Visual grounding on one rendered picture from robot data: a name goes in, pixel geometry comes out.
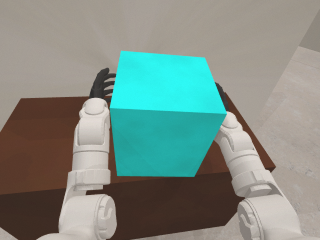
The left robot forearm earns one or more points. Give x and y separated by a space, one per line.
91 147

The right robot hand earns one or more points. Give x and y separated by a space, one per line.
223 97

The robot left upper arm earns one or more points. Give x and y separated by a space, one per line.
86 217

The right robot forearm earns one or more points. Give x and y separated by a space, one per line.
249 177

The left robot hand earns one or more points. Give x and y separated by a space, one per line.
97 90

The carton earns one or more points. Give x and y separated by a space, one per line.
165 112

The pedestal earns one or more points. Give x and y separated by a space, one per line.
36 155

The robot right upper arm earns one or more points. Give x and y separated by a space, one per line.
269 217

